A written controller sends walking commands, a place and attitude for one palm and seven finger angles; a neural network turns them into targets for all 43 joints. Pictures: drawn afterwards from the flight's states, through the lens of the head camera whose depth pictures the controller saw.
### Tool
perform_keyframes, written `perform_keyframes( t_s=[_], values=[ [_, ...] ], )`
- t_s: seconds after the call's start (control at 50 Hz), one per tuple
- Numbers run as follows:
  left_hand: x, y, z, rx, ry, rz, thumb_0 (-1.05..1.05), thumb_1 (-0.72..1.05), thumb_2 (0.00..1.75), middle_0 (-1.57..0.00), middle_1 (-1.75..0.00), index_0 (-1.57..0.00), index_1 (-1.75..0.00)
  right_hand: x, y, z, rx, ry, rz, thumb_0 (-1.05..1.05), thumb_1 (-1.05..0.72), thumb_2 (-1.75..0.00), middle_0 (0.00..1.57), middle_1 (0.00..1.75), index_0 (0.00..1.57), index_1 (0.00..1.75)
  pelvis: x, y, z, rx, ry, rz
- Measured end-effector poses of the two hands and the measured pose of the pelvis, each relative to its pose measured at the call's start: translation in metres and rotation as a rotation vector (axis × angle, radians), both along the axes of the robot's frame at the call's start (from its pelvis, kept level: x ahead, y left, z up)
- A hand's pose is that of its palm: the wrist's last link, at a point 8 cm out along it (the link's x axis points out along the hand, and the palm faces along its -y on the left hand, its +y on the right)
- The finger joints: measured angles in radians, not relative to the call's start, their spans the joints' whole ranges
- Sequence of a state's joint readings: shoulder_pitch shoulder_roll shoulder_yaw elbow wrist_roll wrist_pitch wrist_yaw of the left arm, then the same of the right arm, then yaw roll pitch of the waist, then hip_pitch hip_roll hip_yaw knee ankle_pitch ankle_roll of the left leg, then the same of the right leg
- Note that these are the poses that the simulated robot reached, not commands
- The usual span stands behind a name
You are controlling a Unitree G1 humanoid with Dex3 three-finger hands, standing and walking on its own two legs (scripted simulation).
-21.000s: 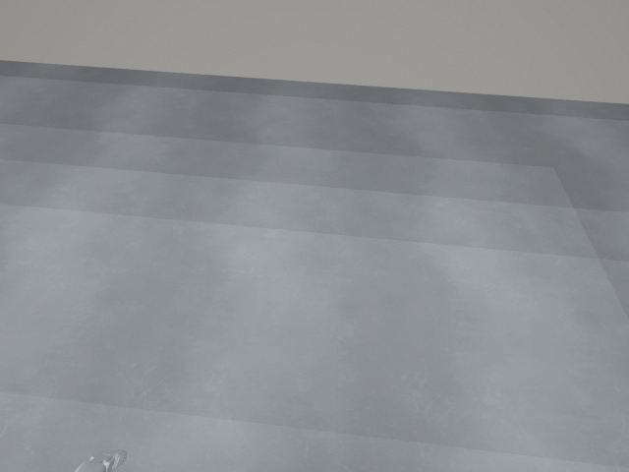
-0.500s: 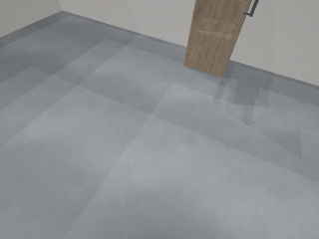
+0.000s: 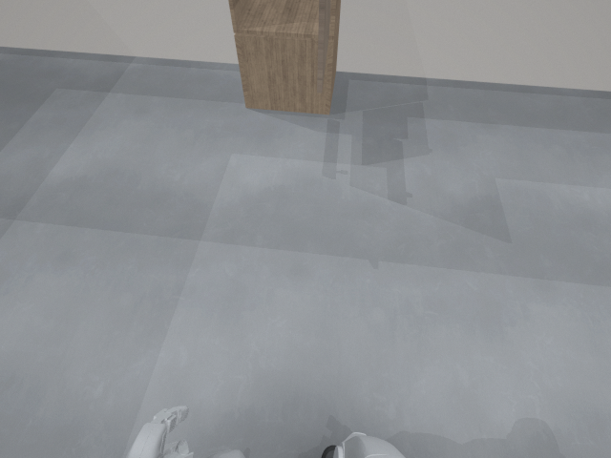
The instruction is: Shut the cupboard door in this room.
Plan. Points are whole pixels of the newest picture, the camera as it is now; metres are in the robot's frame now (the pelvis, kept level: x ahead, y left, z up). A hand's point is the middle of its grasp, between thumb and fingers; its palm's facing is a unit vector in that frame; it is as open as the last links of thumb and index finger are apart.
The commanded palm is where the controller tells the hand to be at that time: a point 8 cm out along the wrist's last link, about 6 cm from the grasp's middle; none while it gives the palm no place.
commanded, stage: turn or walk to find it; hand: left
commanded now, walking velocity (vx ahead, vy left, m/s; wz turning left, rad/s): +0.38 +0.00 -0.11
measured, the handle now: out of the picture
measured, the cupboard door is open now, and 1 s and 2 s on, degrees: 92 92 92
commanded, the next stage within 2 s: stand and wait in 0.42 s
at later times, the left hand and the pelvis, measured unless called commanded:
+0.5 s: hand out of the picture +0.13 +0.19 -0.16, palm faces +0.06 -0.99 -0.16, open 7.4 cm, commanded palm none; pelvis +0.23 +0.03 +0.00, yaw -3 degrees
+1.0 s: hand (222, 255) +0.47 +0.17 -0.14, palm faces -0.07 -0.97 -0.25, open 7.3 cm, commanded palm none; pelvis +0.38 -0.02 +0.01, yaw -5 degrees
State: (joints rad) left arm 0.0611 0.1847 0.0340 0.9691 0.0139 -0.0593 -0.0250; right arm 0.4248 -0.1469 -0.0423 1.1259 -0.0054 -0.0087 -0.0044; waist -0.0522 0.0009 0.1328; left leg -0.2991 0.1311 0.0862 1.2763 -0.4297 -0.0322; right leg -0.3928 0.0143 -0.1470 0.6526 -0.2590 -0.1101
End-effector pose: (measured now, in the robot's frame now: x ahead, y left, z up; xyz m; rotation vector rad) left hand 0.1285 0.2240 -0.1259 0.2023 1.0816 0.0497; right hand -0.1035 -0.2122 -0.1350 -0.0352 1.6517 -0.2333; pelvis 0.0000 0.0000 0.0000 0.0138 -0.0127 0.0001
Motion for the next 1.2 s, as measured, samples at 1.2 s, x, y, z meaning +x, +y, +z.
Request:
perform_keyframes(
  t_s=[1.2],
  values=[
    [0.297,-0.036,0.012,-0.004,0.342,0.081,0.00,0.92,0.90,-0.20,-0.30,-0.20,-0.29,0.564,-0.042,0.012,-0.024,-0.341,0.051,0.01,-0.91,-0.90,0.19,0.30,0.20,0.30,0.445,-0.022,0.026,-0.008,0.003,-0.081]
  ],
)
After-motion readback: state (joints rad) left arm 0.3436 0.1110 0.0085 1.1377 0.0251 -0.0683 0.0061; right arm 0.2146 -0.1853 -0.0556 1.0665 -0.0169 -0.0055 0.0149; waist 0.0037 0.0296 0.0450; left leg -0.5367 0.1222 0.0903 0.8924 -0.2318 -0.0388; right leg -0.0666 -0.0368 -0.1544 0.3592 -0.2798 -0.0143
